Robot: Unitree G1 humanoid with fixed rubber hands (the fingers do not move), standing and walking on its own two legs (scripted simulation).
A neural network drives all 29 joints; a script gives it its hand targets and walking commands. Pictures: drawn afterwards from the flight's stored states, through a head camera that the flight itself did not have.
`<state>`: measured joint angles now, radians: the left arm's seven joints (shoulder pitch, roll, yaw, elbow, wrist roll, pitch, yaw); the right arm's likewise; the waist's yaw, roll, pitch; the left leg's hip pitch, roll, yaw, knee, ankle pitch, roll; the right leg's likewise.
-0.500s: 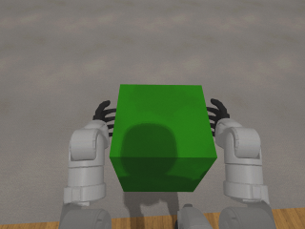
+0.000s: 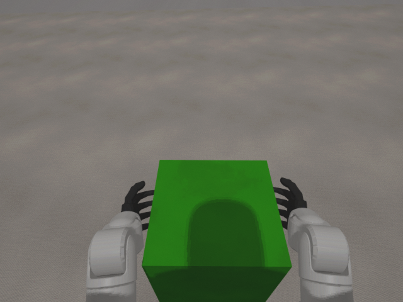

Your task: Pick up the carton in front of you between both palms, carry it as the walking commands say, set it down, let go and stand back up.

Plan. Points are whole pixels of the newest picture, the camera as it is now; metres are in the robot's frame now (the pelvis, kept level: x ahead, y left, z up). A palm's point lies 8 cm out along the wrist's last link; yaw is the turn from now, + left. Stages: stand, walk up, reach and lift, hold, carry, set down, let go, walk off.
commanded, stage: carry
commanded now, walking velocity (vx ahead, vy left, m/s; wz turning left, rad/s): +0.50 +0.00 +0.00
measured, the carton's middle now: (212, 237) +0.26 +0.01 +0.00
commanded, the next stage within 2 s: none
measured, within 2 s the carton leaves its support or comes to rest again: neither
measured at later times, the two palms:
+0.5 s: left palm (145, 115) +0.58 +0.19 +0.08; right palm (255, 114) +0.56 -0.11 +0.09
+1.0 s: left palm (171, 71) +0.85 +0.15 +0.08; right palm (255, 71) +0.85 -0.15 +0.07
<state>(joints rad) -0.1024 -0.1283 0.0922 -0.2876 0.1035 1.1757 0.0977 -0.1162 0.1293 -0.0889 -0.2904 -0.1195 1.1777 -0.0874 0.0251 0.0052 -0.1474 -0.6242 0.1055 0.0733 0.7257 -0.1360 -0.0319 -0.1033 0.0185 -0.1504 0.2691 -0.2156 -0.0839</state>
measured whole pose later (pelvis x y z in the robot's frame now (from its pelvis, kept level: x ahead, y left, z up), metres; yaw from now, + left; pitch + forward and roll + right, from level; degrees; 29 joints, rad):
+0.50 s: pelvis +0.31 +0.05 +0.00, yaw -2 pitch +4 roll -1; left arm -0.11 -0.13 0.08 -0.36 0.12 1.20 0.09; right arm -0.12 0.13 -0.09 -0.34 -0.10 1.17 -0.09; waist -0.02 -0.01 -0.12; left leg -0.13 0.02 0.20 0.25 -0.20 0.05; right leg -0.61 -0.12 -0.10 0.77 -0.15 0.02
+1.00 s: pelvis +0.58 +0.00 -0.01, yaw +0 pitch +3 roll +1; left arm -0.12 -0.13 0.10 -0.37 0.10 1.16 0.08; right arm -0.15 0.13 -0.08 -0.39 -0.12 1.17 -0.09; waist 0.00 0.04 -0.03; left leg -0.42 0.07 0.11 0.54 -0.21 -0.04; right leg -0.25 -0.04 -0.21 0.37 -0.18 -0.05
